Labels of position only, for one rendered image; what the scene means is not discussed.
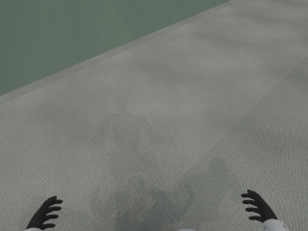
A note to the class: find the right robot forearm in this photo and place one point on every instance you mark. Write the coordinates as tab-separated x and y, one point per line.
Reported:
274	225

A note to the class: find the robot right hand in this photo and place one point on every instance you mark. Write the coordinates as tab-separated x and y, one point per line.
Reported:
263	209

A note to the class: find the robot left hand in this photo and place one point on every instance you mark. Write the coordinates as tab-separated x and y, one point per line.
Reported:
41	214

